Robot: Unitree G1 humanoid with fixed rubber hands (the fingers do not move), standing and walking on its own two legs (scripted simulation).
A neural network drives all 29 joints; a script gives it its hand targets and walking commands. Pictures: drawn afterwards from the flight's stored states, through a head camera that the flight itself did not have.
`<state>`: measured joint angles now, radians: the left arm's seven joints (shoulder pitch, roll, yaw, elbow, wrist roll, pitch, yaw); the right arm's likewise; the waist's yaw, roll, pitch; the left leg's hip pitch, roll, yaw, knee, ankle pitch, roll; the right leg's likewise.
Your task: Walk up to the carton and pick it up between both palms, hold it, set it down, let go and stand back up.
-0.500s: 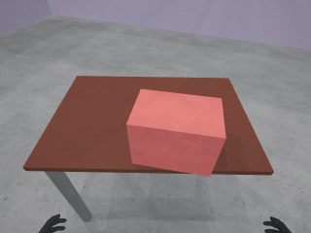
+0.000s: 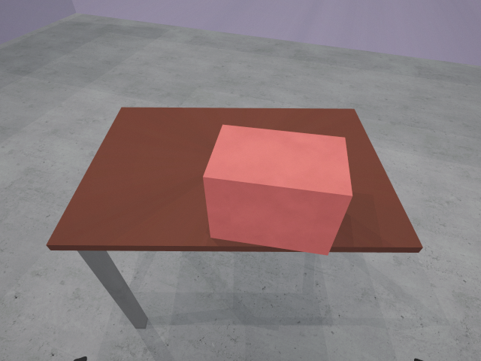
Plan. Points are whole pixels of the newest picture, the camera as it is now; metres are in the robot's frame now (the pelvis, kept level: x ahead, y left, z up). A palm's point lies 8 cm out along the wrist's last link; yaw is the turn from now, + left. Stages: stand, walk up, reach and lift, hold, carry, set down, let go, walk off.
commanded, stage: stand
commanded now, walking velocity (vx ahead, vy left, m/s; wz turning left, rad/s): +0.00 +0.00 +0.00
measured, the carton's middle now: (274, 189) +0.48 -0.05 -0.01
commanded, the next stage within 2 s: none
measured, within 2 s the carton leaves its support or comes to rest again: neither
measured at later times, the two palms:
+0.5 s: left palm out of the picture +0.09 +0.31 -0.10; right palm out of the picture +0.10 -0.31 -0.09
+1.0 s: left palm out of the picture +0.09 +0.30 -0.10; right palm out of the picture +0.08 -0.32 -0.10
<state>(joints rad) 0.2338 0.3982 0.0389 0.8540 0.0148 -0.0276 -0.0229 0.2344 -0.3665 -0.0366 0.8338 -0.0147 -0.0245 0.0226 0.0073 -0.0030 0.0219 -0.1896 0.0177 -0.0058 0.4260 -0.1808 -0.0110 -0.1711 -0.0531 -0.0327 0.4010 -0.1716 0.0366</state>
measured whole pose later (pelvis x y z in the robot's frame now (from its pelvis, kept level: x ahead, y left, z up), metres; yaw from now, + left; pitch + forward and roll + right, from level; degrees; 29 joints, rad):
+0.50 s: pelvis +0.01 -0.01 +0.00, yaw +0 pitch -3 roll +0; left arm 0.20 0.39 0.03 0.92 0.01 -0.03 -0.01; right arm 0.19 -0.39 -0.02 0.89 -0.01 -0.02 0.02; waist 0.01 0.00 0.03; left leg -0.16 0.03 0.00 0.40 -0.18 -0.02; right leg -0.15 -0.05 -0.03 0.38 -0.17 0.03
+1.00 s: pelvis +0.01 -0.01 +0.00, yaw -1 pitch -3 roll +0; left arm 0.18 0.39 0.03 0.98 0.00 -0.02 0.00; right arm 0.20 -0.39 -0.01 0.95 -0.01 -0.01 0.00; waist 0.01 0.00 0.04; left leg -0.14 0.04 0.01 0.38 -0.17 -0.03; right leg -0.14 -0.03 -0.02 0.36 -0.16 0.02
